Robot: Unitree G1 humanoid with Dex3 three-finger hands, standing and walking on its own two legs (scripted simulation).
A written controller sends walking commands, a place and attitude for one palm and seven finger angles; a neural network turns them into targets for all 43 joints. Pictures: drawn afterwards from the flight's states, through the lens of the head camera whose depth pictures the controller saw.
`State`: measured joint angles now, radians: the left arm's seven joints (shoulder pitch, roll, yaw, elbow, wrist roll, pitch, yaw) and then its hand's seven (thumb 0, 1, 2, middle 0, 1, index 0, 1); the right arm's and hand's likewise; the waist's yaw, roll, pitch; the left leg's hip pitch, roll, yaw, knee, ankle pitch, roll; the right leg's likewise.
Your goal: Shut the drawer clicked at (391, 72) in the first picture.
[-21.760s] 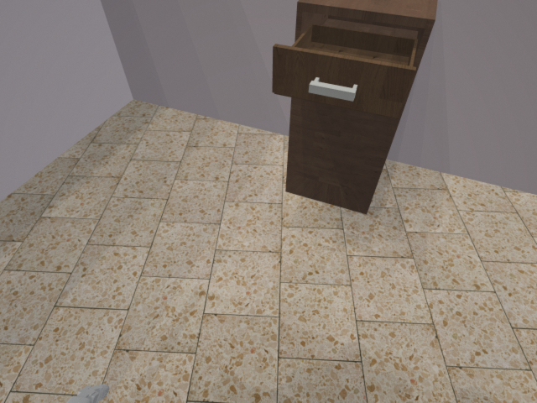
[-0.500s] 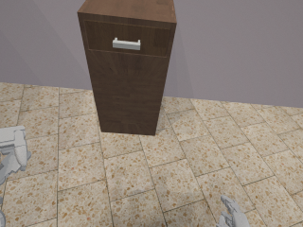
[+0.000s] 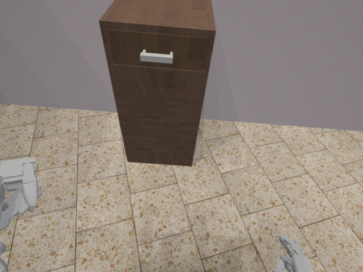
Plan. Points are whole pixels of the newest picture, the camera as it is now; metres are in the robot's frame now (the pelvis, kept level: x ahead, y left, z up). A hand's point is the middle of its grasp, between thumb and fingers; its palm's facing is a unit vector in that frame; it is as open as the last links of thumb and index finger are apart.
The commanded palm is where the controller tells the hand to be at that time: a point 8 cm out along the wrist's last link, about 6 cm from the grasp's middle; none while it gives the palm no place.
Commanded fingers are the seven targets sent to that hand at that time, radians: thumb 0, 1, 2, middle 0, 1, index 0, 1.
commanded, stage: stop stepping back and stand still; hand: left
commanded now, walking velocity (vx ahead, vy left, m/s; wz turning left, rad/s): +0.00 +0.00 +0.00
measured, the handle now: (157, 55) +0.86 +0.14 +0.04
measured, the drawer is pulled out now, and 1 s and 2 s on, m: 0.00 0.00 0.00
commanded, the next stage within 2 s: let the arm hang, fingers relaxed in 0.92 s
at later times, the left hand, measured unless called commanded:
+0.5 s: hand (26, 184) +0.21 +0.26 +0.17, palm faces +0.33 -0.83 -0.45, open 3.2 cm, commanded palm +0.14 +0.30 +0.18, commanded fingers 0.00 0.90 0.90 -1.40 -1.60 -1.40 -1.60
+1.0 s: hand (6, 205) +0.17 +0.27 +0.16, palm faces +0.36 -0.83 -0.44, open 3.2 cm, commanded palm none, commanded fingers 0.00 0.90 0.90 -1.40 -1.60 -1.40 -1.60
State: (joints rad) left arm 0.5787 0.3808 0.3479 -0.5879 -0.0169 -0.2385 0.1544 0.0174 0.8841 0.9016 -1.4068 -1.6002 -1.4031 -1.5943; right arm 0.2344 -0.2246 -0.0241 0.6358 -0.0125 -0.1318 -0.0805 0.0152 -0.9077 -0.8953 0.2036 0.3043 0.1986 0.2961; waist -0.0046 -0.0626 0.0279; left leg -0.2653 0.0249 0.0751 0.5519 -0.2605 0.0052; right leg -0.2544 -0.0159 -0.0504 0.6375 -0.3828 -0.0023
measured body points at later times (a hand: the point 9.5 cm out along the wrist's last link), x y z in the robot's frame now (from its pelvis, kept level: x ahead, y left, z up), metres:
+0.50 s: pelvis +0.01 +0.02 +0.01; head +0.03 +0.03 +0.46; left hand +0.18 +0.30 +0.19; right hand +0.19 -0.21 -0.07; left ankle +0.02 +0.12 -0.73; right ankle +0.00 -0.10 -0.73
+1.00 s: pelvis -0.01 +0.03 +0.01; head +0.00 +0.04 +0.46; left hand +0.15 +0.31 +0.18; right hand +0.15 -0.20 -0.07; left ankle +0.02 +0.12 -0.73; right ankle +0.00 -0.10 -0.73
